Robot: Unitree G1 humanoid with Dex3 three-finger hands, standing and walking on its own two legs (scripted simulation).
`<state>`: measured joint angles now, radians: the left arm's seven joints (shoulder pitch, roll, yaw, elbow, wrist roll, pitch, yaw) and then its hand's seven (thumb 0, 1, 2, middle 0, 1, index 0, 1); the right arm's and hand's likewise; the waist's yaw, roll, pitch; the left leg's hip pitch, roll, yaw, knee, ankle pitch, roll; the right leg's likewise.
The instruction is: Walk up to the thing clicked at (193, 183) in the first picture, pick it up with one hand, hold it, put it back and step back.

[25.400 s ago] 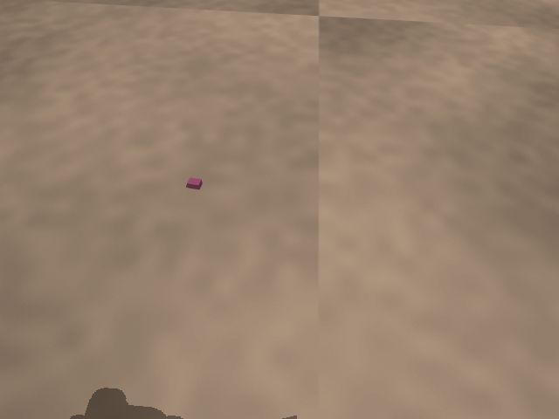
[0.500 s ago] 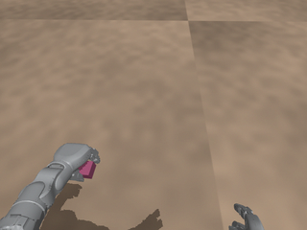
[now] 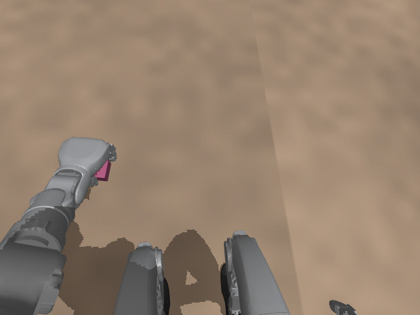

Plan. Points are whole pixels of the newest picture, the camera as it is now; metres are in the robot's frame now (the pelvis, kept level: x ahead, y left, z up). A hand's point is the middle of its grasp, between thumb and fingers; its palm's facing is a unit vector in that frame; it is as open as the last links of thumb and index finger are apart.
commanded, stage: crouch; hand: left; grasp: from above
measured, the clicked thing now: (94, 169) +0.44 +0.21 -0.14
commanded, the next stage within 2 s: lower in 1.52 s
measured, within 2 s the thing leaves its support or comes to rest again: neither
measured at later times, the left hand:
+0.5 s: hand (112, 182) +0.46 +0.21 -0.31, palm faces -0.45 +0.07 -0.89, open 7.1 cm
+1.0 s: hand (119, 183) +0.48 +0.21 -0.38, palm faces -0.48 +0.06 -0.87, open 7.1 cm
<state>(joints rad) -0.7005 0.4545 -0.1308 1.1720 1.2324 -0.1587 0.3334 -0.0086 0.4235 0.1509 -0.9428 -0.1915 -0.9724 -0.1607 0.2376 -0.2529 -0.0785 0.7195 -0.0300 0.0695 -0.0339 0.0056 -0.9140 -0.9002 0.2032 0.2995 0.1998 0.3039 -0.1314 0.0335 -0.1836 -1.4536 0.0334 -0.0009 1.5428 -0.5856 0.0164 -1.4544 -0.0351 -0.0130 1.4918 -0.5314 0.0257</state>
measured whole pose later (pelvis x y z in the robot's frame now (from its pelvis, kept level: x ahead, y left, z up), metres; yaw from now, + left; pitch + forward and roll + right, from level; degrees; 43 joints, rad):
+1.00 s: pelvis -0.02 +0.00 -0.22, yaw -3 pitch +36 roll -7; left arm -1.05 0.71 0.00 1.42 1.31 -0.26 0.29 -0.01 0.46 0.07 -0.94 -0.18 -0.98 -0.14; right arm 0.18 -0.25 0.03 0.71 -0.12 -0.01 0.11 0.00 -0.92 -0.90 0.20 0.30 0.20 0.30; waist -0.27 0.01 -0.06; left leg -2.23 0.02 -0.09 2.30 -0.70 0.01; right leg -2.20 -0.04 -0.06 2.20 -0.64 0.02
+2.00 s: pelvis -0.02 +0.00 -0.27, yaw -7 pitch +34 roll -10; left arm -1.10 0.85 0.03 1.55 1.38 -0.32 0.39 0.00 0.47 0.06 -0.96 -0.16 -0.99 -0.12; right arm 0.18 -0.28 0.14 0.68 -0.17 -0.04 0.14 0.00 -0.92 -0.90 0.20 0.30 0.20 0.30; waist -0.34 -0.04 0.03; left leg -2.35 0.01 -0.15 2.46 -0.71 0.01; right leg -2.29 -0.03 -0.10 2.32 -0.63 0.03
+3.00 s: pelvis -0.02 +0.00 -0.28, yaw -10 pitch +31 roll -13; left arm -1.12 0.98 0.05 1.67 1.40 -0.29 0.50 0.00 0.47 0.05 -0.96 -0.15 -0.99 -0.12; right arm 0.14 -0.32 0.26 0.61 -0.23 -0.13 0.17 0.00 -0.91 -0.90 0.21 0.30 0.20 0.30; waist -0.41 -0.11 0.14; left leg -2.36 0.01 -0.21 2.54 -0.74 0.01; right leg -2.28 -0.01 -0.15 2.35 -0.63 0.05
